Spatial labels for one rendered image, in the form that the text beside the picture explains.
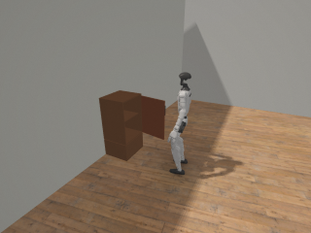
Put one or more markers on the left robot hand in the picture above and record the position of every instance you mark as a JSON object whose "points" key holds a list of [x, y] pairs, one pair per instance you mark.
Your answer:
{"points": [[172, 135]]}

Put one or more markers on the robot left forearm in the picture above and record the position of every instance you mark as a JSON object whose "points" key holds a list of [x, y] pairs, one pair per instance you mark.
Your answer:
{"points": [[179, 120]]}

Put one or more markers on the cupboard door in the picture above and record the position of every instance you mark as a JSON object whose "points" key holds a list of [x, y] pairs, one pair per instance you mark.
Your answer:
{"points": [[153, 116]]}

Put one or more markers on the left robot upper arm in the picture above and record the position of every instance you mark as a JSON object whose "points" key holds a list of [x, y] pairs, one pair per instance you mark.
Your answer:
{"points": [[183, 100]]}

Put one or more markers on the robot left shin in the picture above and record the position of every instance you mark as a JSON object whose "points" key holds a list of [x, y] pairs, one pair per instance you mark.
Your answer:
{"points": [[177, 158]]}

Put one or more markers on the robot right thigh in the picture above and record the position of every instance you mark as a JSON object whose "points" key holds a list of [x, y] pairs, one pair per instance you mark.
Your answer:
{"points": [[180, 141]]}

